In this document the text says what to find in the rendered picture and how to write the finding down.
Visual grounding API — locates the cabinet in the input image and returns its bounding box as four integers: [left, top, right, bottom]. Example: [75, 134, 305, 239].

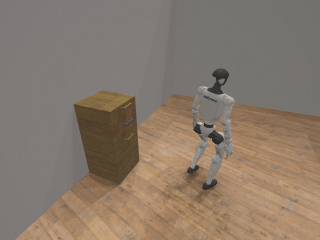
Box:
[73, 90, 140, 184]

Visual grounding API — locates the robot right thigh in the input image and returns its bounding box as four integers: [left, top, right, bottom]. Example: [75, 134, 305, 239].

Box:
[211, 131, 226, 164]

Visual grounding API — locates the robot right shin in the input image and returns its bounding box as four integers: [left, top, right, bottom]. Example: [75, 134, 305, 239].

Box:
[206, 158, 222, 185]

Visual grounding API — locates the left robot upper arm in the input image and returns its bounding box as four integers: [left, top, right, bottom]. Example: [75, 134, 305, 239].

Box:
[192, 86, 208, 111]

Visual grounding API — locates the right robot upper arm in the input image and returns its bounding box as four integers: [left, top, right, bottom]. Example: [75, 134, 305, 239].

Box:
[220, 94, 235, 126]

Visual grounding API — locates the right robot forearm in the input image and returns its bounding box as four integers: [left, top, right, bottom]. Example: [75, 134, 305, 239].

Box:
[222, 119, 233, 146]

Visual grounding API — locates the drawer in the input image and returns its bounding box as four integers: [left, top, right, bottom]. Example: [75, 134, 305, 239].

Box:
[113, 107, 136, 138]

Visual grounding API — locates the left robot forearm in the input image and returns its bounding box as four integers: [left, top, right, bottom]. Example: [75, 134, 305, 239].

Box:
[191, 108, 199, 122]

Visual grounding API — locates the right robot hand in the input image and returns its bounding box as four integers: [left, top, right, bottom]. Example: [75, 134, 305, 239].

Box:
[223, 144, 234, 159]

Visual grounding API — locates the left robot hand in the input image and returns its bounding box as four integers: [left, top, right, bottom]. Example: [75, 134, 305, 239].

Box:
[192, 119, 199, 128]

